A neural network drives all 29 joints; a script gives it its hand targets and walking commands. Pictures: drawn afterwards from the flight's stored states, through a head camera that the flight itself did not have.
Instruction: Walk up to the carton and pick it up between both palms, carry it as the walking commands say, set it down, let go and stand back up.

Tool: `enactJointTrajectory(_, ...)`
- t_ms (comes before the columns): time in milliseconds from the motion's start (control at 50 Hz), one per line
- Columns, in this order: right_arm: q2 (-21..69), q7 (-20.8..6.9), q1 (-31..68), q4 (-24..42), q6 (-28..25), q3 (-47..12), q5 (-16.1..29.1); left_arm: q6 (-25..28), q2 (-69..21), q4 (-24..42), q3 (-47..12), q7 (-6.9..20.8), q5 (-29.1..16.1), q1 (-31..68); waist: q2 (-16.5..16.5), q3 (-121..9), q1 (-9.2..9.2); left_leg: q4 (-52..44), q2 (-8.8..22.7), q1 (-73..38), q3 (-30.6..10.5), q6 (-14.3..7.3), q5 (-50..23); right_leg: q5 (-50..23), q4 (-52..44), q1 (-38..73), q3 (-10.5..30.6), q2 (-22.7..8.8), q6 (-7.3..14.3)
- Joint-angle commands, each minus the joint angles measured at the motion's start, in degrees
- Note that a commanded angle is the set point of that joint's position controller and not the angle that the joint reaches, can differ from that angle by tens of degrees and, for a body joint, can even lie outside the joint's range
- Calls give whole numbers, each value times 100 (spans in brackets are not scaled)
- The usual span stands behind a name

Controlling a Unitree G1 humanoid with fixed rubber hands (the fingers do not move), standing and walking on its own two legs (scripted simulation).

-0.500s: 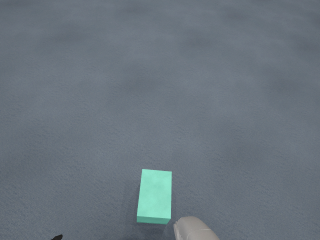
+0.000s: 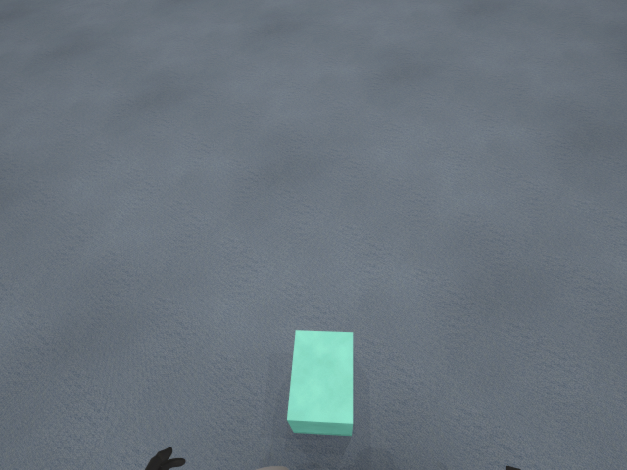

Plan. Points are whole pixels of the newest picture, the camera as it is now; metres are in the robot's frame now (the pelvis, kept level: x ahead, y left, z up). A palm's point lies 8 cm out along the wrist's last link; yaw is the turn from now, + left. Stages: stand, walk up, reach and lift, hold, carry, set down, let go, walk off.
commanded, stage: walk up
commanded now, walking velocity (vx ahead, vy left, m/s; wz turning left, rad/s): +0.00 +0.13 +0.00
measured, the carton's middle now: (323, 382) +0.41 +0.04 -0.69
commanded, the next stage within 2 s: stand in 1.14 s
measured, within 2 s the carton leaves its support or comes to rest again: neither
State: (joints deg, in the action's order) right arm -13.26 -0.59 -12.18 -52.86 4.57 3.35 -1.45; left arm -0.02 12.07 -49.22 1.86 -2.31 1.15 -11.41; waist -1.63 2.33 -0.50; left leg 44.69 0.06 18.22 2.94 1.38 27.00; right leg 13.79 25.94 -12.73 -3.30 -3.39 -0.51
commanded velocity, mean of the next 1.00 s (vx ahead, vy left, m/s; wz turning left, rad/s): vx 0.00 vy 0.01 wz -0.04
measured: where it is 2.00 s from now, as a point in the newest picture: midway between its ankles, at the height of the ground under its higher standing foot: outside the picture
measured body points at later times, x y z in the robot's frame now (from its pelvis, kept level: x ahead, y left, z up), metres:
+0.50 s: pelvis +0.00 +0.07 +0.00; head +0.01 +0.09 +0.45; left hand +0.03 +0.33 -0.16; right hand +0.06 -0.16 -0.14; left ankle -0.02 +0.15 -0.74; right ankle -0.02 -0.06 -0.74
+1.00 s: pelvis -0.01 +0.02 +0.00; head +0.00 +0.01 +0.45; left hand +0.04 +0.25 -0.14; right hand -0.01 -0.22 -0.16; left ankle -0.02 +0.15 -0.74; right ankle -0.02 -0.07 -0.74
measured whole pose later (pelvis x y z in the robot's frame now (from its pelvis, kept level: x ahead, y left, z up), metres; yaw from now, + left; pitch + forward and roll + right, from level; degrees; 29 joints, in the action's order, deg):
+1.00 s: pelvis -0.01 +0.02 +0.00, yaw -2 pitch -1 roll +0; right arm -10.7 1.5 -16.9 -60.5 0.4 2.4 -0.6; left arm 1.0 8.5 -59.3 1.3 -1.6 0.7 -14.2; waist -1.7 1.5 0.8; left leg 20.6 3.0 7.1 4.1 1.7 12.0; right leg 11.5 20.4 -7.6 -2.7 1.9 2.6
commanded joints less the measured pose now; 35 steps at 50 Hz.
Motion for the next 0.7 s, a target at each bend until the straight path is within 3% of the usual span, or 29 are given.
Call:
enactJointTrajectory(0,-588,-48,283,476,-101,193,4,-1,1381,7,422,-129,33,-903,1017,-247,-306,222,333,1169,-421,67,78,-2642,-711,1143,1915,-2201,1220)
enactJointTrajectory(60,-341,-115,109,446,-153,104,51,-32,1256,87,407,-50,91,-446,1419,-312,-120,-616,109,262,-197,9,-234,-2073,-750,461,1322,-1663,924)
enactJointTrajectory(100,-236,-118,-173,333,-204,65,50,-78,1238,113,399,33,27,-225,1322,-393,82,-1766,-104,-709,140,-72,-1058,-1615,-506,-50,975,-1347,675)
enactJointTrajectory(120,-284,-74,-442,200,-269,66,38,-76,1058,123,347,102,0,-203,1057,-556,213,-2333,-95,-1610,137,-143,-1602,-1012,-181,-520,687,-990,456)
enactJointTrajectory(140,-473,-23,-707,134,-378,41,9,-62,591,138,215,188,16,-321,249,-697,277,-3028,694,-2199,-608,-189,-1822,50,297,-939,224,-400,111)
enactJointTrajectory(160,-965,-18,-586,289,-460,52,8,-96,260,214,86,193,77,-465,-841,-574,173,-3335,2046,-2005,-2041,-410,-2349,1613,961,-1444,66,30,-88)
enactJointTrajectory(180,-1019,41,-447,241,-469,21,-2,-218,538,79,183,120,27,-324,-1181,-308,241,-3152,2084,-995,-2037,-867,-2482,1894,1179,-851,639,28,-47)
enactJointTrajectory(220,-672,105,55,224,-506,-133,17,-257,666,-201,225,168,-16,-482,-976,108,-22,-3072,1470,-893,-1339,-775,-2596,1326,1478,-758,632,95,-23)
enactJointTrajectory(240,-630,132,198,313,-531,-156,22,-231,659,-345,237,168,-17,-635,-959,57,-100,-3013,1276,-1011,-1133,-711,-3034,1150,1582,-752,561,154,-32)
enactJointTrajectory(280,-560,178,111,312,-595,-153,44,-227,604,-508,245,164,5,-782,-714,-206,-105,-2789,1286,-1196,-938,-791,-4129,1074,1761,-592,486,169,-78)
enactJointTrajectory(300,-557,191,24,285,-609,-143,40,-236,567,-538,238,150,2,-757,-652,-263,-85,-2718,1304,-1229,-890,-817,-4288,1059,1764,-539,476,164,-92)
enactJointTrajectory(380,-475,227,-199,166,-591,-161,12,-266,482,-561,184,95,-8,-517,-733,-80,65,-2723,1301,-1168,-1037,-922,-3769,1116,1060,-359,408,164,-95)
enactJointTrajectory(420,-460,240,-239,77,-569,-156,14,-238,444,-622,155,65,-15,-589,-603,-51,22,-2686,1294,-1133,-1148,-912,-3605,694,399,-74,385,153,-50)
enactJointTrajectory(460,-437,231,-204,-22,-546,-123,63,-161,419,-784,117,47,-33,-841,-378,-79,-121,-2618,1174,-852,-1101,-729,-3204,-444,-494,636,394,14,-5)
enactJointTrajectory(480,-346,212,-255,-74,-547,-121,88,-104,507,-825,108,42,-7,-830,-187,-63,-86,-2574,994,-672,-1020,-580,-2963,-874,-643,906,605,-211,15)
enactJointTrajectory(500,-285,197,-371,-108,-537,-101,92,-54,634,-788,110,59,-1,-612,137,-3,88,-2627,682,-604,-795,-487,-2580,-1211,-560,856,777,-333,69)
enactJointTrajectory(520,-226,204,-402,-164,-512,-101,100,-31,566,-804,100,82,-10,-489,510,57,128,-2706,540,-893,-623,-461,-2239,-1068,-553,496,795,-315,134)
enactJointTrajectory(560,-348,225,-351,-245,-502,-33,128,-1,405,-836,136,52,-17,-415,575,99,53,-2636,605,-1055,-580,-407,-2315,-1059,-636,447,742,-288,158)
enactJointTrajectory(580,-647,295,-253,-97,-499,146,109,-25,661,-727,257,57,-46,-301,635,174,105,-2344,740,-1251,-483,-393,-2470,-1373,-255,-31,749,-172,196)
enactJointTrajectory(600,-833,354,-724,-172,-481,243,93,-78,798,-690,376,79,-11,-238,574,-19,324,-2431,1348,-1576,-1079,-564,-2635,-941,337,-522,435,39,130)
enactJointTrajectory(620,-863,374,-939,-240,-472,263,11,-103,490,-580,290,73,-2,-220,-123,-107,331,-2681,1737,-1603,-1486,-828,-2563,39,711,-811,285,199,55)
enactJointTrajectory(640,-732,384,-935,-214,-463,233,-15,-146,384,-517,280,82,27,-203,-484,-35,337,-2884,2095,-1311,-1760,-1106,-2410,1040,1361,-915,256,249,41)
enactJointTrajectory(660,-439,366,-752,-170,-470,138,-66,-175,223,-499,223,87,47,-189,-610,28,280,-2987,2056,-887,-1667,-1244,-2310,1573,1843,-758,430,193,73)
enactJointTrajectory(680,-234,341,-406,-116,-464,54,-84,-171,102,-496,159,91,43,-289,-661,82,102,-2976,1788,-510,-1330,-1174,-2191,1610,1741,-443,551,89,105)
